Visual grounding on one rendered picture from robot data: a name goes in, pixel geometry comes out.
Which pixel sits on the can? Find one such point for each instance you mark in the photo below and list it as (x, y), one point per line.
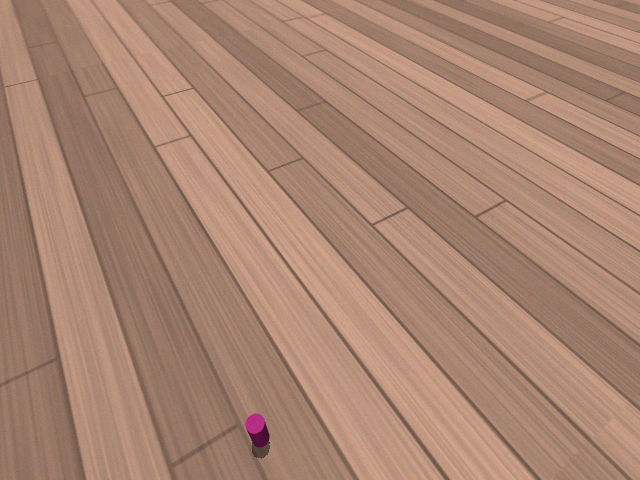
(257, 429)

